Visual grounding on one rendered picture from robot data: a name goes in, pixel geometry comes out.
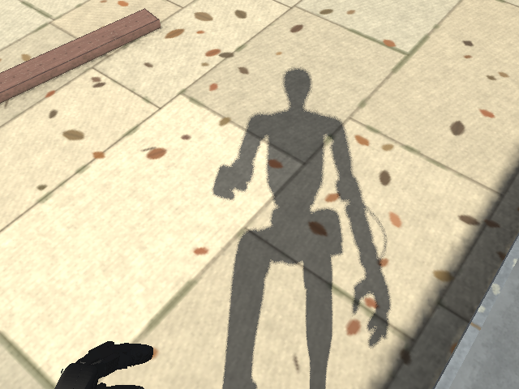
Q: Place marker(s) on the robot left hand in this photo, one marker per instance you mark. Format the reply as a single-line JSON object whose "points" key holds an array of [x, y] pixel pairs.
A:
{"points": [[102, 361]]}

